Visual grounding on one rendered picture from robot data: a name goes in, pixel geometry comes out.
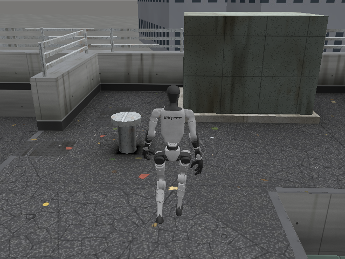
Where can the left robot hand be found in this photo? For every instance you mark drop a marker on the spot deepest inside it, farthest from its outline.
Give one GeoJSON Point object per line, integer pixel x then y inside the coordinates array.
{"type": "Point", "coordinates": [149, 151]}

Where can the robot left forearm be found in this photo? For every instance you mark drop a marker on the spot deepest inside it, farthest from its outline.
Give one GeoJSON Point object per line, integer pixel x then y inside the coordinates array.
{"type": "Point", "coordinates": [147, 142]}

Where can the left robot thigh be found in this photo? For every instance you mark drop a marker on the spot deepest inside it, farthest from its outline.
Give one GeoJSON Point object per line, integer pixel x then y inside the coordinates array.
{"type": "Point", "coordinates": [159, 159]}

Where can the robot left upper arm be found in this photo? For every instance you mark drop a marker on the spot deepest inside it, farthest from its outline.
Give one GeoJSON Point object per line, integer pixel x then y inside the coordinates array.
{"type": "Point", "coordinates": [153, 122]}

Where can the robot right foot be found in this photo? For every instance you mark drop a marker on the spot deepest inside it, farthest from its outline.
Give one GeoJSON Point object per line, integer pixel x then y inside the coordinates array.
{"type": "Point", "coordinates": [179, 211]}

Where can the right robot hand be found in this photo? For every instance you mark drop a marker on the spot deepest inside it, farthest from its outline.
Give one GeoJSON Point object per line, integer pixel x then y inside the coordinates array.
{"type": "Point", "coordinates": [200, 166]}

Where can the robot right forearm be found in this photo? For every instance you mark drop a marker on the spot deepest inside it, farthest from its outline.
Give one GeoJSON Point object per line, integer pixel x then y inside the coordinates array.
{"type": "Point", "coordinates": [197, 149]}

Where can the robot right upper arm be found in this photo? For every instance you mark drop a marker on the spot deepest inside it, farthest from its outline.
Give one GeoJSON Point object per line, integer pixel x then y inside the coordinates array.
{"type": "Point", "coordinates": [191, 123]}

